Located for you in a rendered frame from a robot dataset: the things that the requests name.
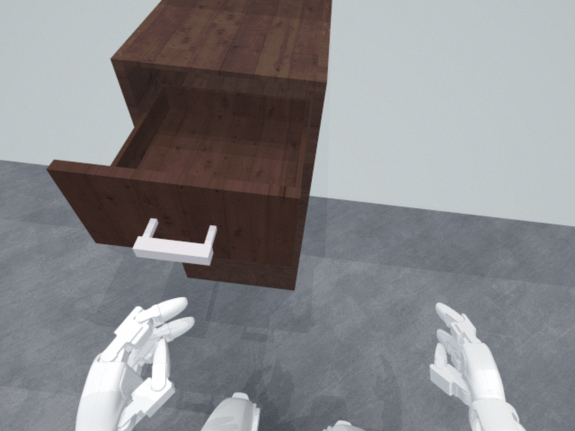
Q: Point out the handle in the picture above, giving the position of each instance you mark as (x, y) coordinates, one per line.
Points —
(188, 252)

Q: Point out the robot right forearm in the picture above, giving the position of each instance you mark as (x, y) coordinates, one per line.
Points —
(493, 415)

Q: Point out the drawer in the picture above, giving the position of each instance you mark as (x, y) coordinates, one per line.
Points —
(200, 157)

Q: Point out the robot right hand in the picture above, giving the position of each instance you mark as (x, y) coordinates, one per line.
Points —
(479, 377)

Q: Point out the robot left thigh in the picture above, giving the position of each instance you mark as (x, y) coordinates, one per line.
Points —
(234, 414)

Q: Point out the cabinet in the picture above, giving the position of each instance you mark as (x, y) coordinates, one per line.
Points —
(268, 47)

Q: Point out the robot left hand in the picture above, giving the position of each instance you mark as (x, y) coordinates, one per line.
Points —
(114, 376)

